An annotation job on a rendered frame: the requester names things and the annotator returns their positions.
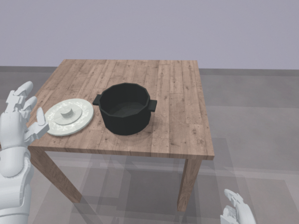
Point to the right robot hand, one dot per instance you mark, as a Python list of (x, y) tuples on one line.
[(241, 214)]

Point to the knob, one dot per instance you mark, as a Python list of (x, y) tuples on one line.
[(66, 111)]

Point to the table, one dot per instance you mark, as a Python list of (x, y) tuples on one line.
[(178, 128)]

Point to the left robot forearm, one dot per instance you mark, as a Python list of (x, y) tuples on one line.
[(16, 172)]

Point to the left robot hand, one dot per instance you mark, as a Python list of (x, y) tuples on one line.
[(17, 114)]

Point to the lid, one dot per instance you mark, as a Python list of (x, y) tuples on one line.
[(80, 117)]

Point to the pot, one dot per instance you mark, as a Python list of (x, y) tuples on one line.
[(125, 108)]

